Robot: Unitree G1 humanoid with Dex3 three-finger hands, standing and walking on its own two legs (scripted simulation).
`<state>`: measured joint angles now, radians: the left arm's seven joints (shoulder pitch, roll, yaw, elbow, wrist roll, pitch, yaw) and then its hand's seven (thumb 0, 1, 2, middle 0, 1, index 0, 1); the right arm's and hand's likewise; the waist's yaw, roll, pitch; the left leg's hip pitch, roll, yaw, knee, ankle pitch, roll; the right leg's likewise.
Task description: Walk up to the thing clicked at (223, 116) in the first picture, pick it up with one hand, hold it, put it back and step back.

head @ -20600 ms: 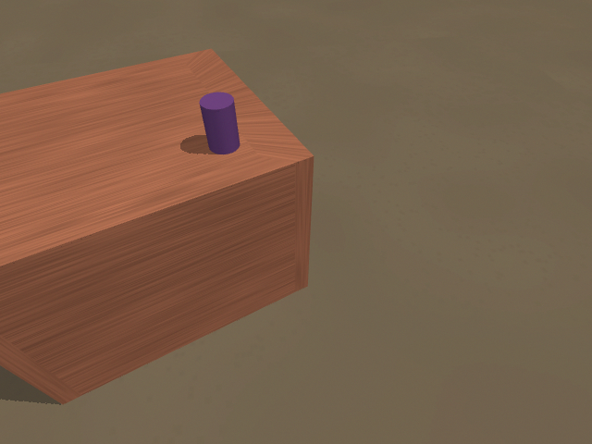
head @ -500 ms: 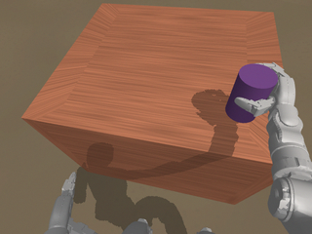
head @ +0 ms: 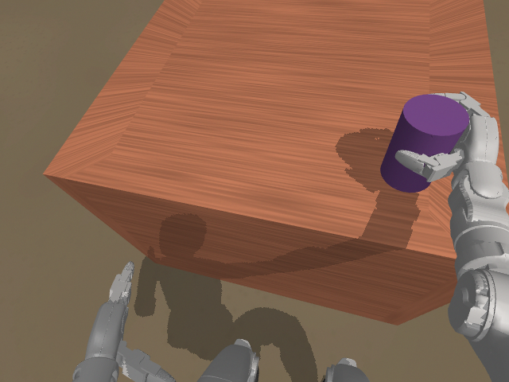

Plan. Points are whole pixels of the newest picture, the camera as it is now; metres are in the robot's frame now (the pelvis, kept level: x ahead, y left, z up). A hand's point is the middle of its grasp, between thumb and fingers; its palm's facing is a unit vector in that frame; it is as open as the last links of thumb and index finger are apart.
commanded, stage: lower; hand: right
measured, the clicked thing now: (418, 146) +0.50 -0.16 +0.03
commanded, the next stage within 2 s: loosen in 0.28 s
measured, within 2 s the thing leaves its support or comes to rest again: rests again in 0.28 s
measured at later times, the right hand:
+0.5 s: hand (426, 146) +0.51 -0.18 +0.02, palm faces +0.10 +0.99 -0.01, open 11.6 cm
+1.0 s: hand (437, 129) +0.52 -0.18 +0.06, palm faces +0.11 +0.99 +0.00, open 15.5 cm
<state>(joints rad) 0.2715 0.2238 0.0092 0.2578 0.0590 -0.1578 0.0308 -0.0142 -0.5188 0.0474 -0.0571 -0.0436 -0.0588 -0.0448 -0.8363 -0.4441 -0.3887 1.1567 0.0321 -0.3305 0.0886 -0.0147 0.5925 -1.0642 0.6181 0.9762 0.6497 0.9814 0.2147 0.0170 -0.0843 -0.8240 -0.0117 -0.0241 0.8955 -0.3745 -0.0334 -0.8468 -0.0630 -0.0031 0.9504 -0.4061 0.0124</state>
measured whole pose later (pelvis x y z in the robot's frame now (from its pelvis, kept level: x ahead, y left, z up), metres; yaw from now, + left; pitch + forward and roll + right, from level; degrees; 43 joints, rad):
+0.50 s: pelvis +0.00 +0.00 -0.02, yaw +0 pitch +20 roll +3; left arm 0.29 0.24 0.02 0.14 0.07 -0.13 0.02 -0.01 -0.52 0.05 -0.06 -0.04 -0.06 -0.04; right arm -0.85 -0.47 -0.41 1.19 0.01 -0.38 0.07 -0.02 0.58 -1.01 0.65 0.93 0.69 0.93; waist 0.25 0.01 -0.11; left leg -0.94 -0.02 0.00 1.00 -0.42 -0.03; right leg -0.98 -0.07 0.02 1.08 -0.46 0.01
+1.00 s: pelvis -0.02 +0.00 -0.03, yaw +0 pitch +21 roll +3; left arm 0.35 0.24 0.03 0.04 0.07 -0.09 -0.01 -0.01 -0.52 0.05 -0.06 -0.05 -0.06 -0.05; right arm -0.98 -0.53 -0.44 1.25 0.00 -0.39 0.10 -0.01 0.61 -0.15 0.47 0.33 0.48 0.32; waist 0.25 0.00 -0.12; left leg -1.00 -0.02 0.00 1.05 -0.42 -0.03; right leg -1.04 -0.06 0.03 1.12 -0.45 0.02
